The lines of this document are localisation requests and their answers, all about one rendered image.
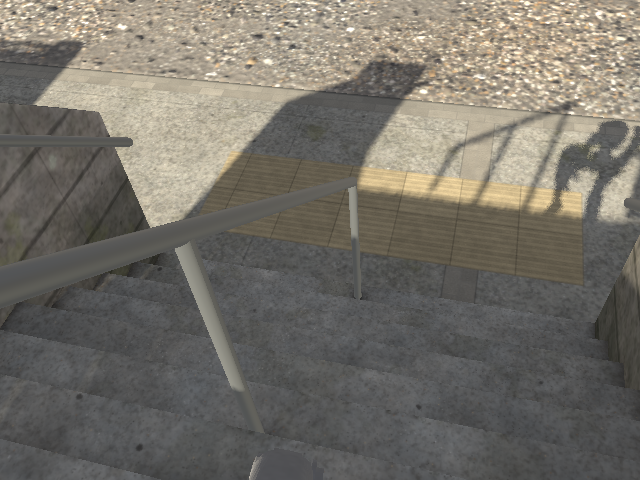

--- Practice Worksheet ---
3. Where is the robot left shin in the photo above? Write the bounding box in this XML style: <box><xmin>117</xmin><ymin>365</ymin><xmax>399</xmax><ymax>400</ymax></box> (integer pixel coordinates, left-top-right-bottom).
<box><xmin>249</xmin><ymin>453</ymin><xmax>263</xmax><ymax>478</ymax></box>

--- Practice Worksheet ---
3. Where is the left robot thigh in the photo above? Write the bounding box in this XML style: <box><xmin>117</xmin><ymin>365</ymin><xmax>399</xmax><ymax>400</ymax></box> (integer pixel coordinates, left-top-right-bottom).
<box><xmin>249</xmin><ymin>448</ymin><xmax>324</xmax><ymax>480</ymax></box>

